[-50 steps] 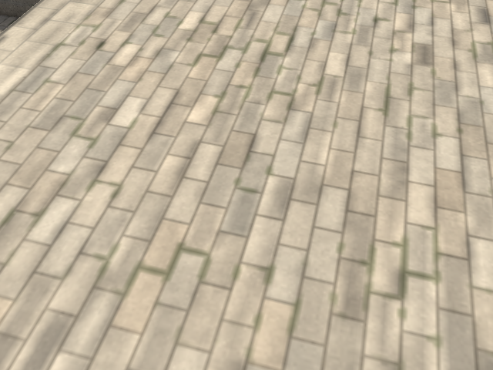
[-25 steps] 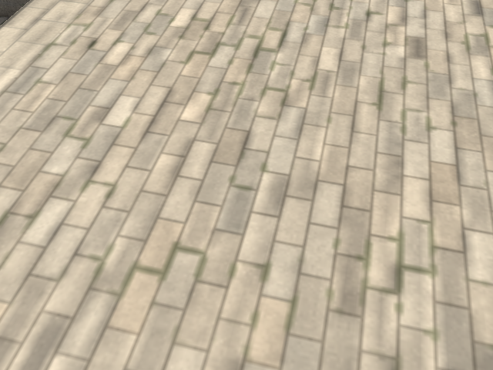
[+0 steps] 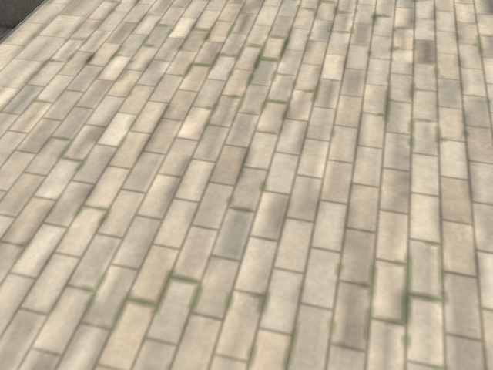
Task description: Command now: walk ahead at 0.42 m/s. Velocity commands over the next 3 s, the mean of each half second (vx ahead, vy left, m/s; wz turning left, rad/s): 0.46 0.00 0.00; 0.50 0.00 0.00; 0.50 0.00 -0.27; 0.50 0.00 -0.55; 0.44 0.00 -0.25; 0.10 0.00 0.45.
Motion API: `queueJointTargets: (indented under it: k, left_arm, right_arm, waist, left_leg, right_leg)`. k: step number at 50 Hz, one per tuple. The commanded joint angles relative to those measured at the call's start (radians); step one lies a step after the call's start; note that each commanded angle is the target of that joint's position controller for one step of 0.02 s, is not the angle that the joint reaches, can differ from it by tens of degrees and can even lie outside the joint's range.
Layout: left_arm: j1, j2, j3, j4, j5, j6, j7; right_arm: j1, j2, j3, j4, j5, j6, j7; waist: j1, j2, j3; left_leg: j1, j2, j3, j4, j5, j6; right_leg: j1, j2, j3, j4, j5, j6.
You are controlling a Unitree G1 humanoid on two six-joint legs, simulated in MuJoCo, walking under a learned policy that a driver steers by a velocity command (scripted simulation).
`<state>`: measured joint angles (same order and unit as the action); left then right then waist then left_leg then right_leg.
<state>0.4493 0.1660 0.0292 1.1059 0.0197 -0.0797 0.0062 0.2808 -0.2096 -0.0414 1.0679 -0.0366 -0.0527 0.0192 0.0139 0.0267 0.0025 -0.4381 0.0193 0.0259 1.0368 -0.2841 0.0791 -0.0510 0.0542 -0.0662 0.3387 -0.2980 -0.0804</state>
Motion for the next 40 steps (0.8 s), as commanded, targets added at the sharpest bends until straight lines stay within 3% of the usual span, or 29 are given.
queueJointTargets:
  k: [1, 6, 9, 11, 13, 14, 15, 16, 17, 18, 19, 21, 24, 27, 30, 35, 38, 40]
  left_arm:
    - [0.108, 0.08, 0.002, 0.005, -0.005, -0.021, 0.005]
    - [0.135, 0.076, -0.015, 0.013, -0.002, -0.024, 0.013]
    - [0.143, 0.103, -0.013, 0.021, -0.001, -0.029, 0.019]
    - [0.115, 0.127, -0.008, 0.019, -0.002, -0.034, 0.022]
    - [0.071, 0.152, 0.0, 0.009, -0.005, -0.029, 0.024]
    - [0.058, 0.147, 0.0, -0.001, -0.009, -0.027, 0.018]
    - [0.107, 0.059, -0.016, -0.031, -0.02, -0.023, 0.008]
    - [0.154, 0.069, 0.0, -0.031, -0.027, -0.016, -0.001]
    - [0.053, 0.11, 0.011, -0.063, -0.008, -0.011, 0.0]
    - [-0.033, 0.113, 0.014, -0.089, 0.0, -0.016, -0.005]
    - [-0.054, 0.092, 0.016, -0.092, 0.001, -0.015, -0.008]
    - [-0.022, 0.05, 0.013, -0.084, 0.02, 0.01, -0.017]
    - [-0.086, 0.051, 0.017, -0.118, 0.021, 0.035, -0.027]
    - [-0.246, 0.07, 0.019, -0.179, 0.017, 0.042, -0.034]
    - [-0.38, 0.057, 0.01, -0.226, 0.004, 0.038, -0.038]
    - [-0.512, 0.063, 0.005, -0.275, -0.002, 0.03, -0.035]
    - [-0.466, 0.087, 0.015, -0.275, 0.0, 0.017, -0.027]
    - [-0.245, 0.123, 0.038, -0.205, 0.003, 0.004, -0.012]
  right_arm:
    - [-0.059, -0.037, -0.009, -0.063, 0.0, -0.002, 0.011]
    - [-0.293, -0.003, 0.011, -0.161, 0.014, 0.01, 0.011]
    - [-0.343, -0.011, 0.017, -0.192, 0.021, 0.011, 0.006]
    - [-0.256, -0.049, 0.003, -0.177, 0.022, 0.007, -0.007]
    - [0.003, -0.095, -0.025, -0.097, 0.023, -0.008, -0.021]
    - [0.144, -0.133, -0.043, -0.056, 0.008, -0.014, -0.03]
    - [0.252, -0.228, -0.068, -0.045, -0.016, -0.015, -0.034]
    - [0.196, -0.226, -0.069, -0.053, 0.005, -0.003, -0.019]
    - [0.069, -0.184, -0.06, -0.069, 0.029, -0.004, -0.014]
    - [-0.008, -0.108, -0.041, -0.084, 0.033, -0.012, -0.01]
    - [-0.035, -0.061, -0.027, -0.08, 0.026, -0.024, -0.01]
    - [-0.006, -0.018, -0.007, -0.051, 0.021, -0.045, -0.02]
    - [0.073, -0.06, -0.009, -0.024, 0.023, -0.063, -0.025]
    - [0.132, -0.073, -0.005, -0.019, 0.025, -0.061, -0.024]
    - [0.189, -0.065, 0.002, -0.012, 0.027, -0.059, -0.024]
    - [0.279, -0.077, 0.005, 0.015, 0.017, -0.055, -0.036]
    - [0.249, -0.098, -0.001, 0.014, 0.009, -0.053, -0.045]
    - [0.22, -0.116, -0.006, 0.012, 0.009, -0.048, -0.046]
  waist:
    - [-0.005, -0.103, 0.114]
    - [0.023, -0.122, 0.154]
    - [0.022, -0.146, 0.151]
    - [-0.031, -0.151, 0.093]
    - [-0.146, -0.145, -0.04]
    - [-0.204, -0.117, -0.108]
    - [-0.186, 0.057, -0.226]
    - [-0.132, 0.122, -0.268]
    - [-0.086, 0.043, -0.1]
    - [-0.07, -0.009, 0.012]
    - [-0.031, -0.049, 0.071]
    - [0.022, -0.033, 0.071]
    - [0.034, -0.002, 0.085]
    - [0.002, 0.007, 0.112]
    - [-0.036, 0.02, 0.114]
    - [-0.079, 0.04, 0.109]
    - [-0.032, 0.052, 0.081]
    - [0.064, 0.051, -0.03]
  left_leg:
    - [-0.291, 0.03, 0.021, 0.027, 0.071, -0.019]
    - [-0.24, -0.012, 0.102, -0.235, 0.157, -0.032]
    - [-0.102, -0.051, 0.142, -0.398, 0.184, 0.003]
    - [0.031, -0.089, 0.141, -0.429, 0.165, 0.045]
    - [0.283, -0.11, 0.112, -0.507, 0.177, 0.088]
    - [0.486, -0.029, 0.028, -0.55, 0.132, 0.116]
    - [0.703, 0.258, -0.353, -0.585, -0.036, 0.199]
    - [0.735, 0.392, -0.778, -0.766, -0.134, 0.313]
    - [0.591, 0.353, -0.661, -0.817, -0.254, 0.282]
    - [0.442, 0.316, -0.531, -0.854, -0.207, 0.25]
    - [0.33, 0.271, -0.428, -0.88, -0.082, 0.213]
    - [0.224, 0.203, -0.281, -0.895, 0.102, 0.167]
    - [0.222, 0.171, -0.18, -0.913, 0.255, 0.159]
    - [0.269, 0.142, -0.125, -0.935, 0.336, 0.138]
    - [0.316, 0.116, -0.074, -0.922, 0.465, 0.104]
    - [0.505, 0.157, -0.066, -0.87, 0.614, 0.103]
    - [0.577, 0.186, -0.048, -0.755, 0.874, 0.099]
    - [0.567, 0.167, -0.024, -0.507, 1.022, 0.076]
  right_leg:
    - [0.122, -0.254, 0.222, -0.173, 0.415, -0.077]
    - [0.051, -0.207, 0.118, -0.18, 0.639, -0.067]
    - [0.048, -0.226, 0.096, -0.165, 0.796, -0.066]
    - [0.087, -0.245, 0.077, -0.048, 1.051, -0.054]
    - [0.092, -0.242, 0.062, 0.243, 1.101, -0.044]
    - [-0.04, -0.211, 0.047, 0.463, 0.883, -0.039]
    - [-0.281, -0.098, -0.002, 0.835, 0.285, -0.02]
    - [-0.503, 0.034, 0.086, 1.089, -0.206, -0.017]
    - [-0.589, -0.049, 0.13, 1.09, -0.11, -0.034]
    - [-0.59, -0.087, 0.121, 1.035, -0.03, -0.036]
    - [-0.541, -0.118, 0.122, 0.969, 0.006, -0.033]
    - [-0.438, -0.146, 0.12, 0.877, 0.019, -0.008]
    - [-0.486, -0.157, 0.079, 0.787, 0.065, 0.019]
    - [-0.587, -0.17, 0.039, 0.644, 0.182, 0.043]
    - [-0.575, -0.145, -0.002, 0.452, 0.28, 0.054]
    - [-0.581, -0.099, -0.034, 0.28, 0.289, 0.026]
    - [-0.481, -0.055, -0.043, 0.218, 0.176, -0.022]
    - [-0.231, 0.001, -0.057, 0.142, 0.152, -0.064]
